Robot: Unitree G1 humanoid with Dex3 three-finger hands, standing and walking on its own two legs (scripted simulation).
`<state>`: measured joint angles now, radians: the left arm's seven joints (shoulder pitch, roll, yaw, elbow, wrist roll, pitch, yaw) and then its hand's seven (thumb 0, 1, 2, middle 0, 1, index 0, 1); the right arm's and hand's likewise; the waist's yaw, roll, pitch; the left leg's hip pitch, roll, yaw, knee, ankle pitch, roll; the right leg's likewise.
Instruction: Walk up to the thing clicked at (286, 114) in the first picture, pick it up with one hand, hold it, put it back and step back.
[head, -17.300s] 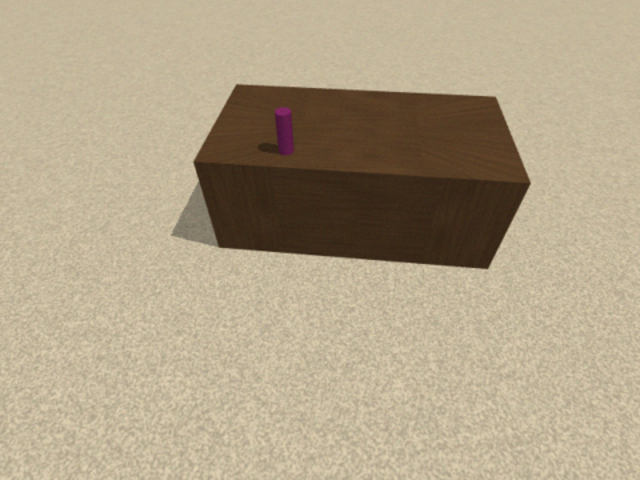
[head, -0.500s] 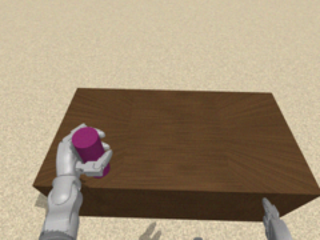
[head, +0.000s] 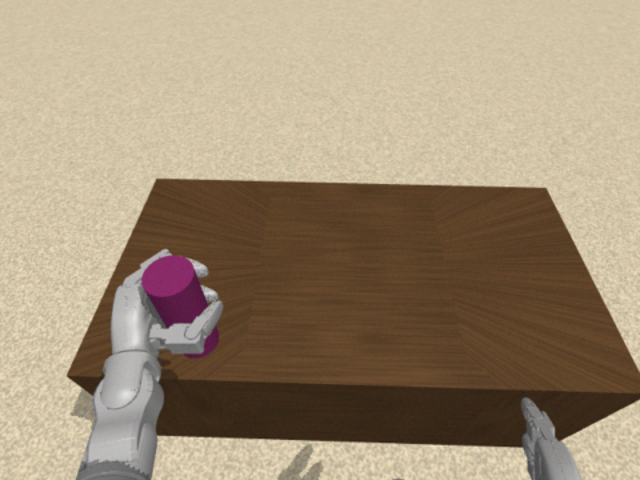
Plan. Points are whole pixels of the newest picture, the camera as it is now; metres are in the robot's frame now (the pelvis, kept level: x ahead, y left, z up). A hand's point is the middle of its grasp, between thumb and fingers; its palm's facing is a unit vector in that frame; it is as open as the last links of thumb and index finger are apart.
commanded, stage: hold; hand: left
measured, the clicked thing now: (185, 311) +0.32 +0.18 +0.05
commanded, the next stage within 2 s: crouch in 0.70 s
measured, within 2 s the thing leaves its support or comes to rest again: neither
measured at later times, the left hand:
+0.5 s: hand (192, 304) +0.32 +0.17 +0.06, palm faces +0.13 -0.99 +0.01, open 7.6 cm
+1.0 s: hand (196, 312) +0.32 +0.17 +0.04, palm faces +0.10 -0.99 +0.01, open 7.6 cm
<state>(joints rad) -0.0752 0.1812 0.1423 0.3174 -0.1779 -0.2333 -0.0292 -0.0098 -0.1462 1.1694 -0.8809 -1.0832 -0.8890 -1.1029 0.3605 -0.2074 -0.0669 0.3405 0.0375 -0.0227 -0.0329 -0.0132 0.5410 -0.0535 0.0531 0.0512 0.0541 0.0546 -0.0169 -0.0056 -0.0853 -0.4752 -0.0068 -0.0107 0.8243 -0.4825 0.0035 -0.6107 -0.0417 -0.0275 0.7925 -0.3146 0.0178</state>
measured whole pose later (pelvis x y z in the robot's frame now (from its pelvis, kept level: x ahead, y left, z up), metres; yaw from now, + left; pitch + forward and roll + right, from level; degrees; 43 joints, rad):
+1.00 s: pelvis -0.02 +0.00 +0.00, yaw +0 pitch +7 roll +0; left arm -0.17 0.20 0.16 0.48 -0.17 -0.29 -0.06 -0.01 -0.15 1.17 -0.88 -1.08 -0.89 -1.10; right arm 0.34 -0.20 -0.04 0.33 0.03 -0.06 -0.03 -0.01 0.55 -0.05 0.05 0.05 0.05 0.06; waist -0.04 -0.02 -0.06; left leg -0.50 -0.01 -0.01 0.83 -0.46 0.00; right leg -0.63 -0.04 -0.03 0.79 -0.29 0.01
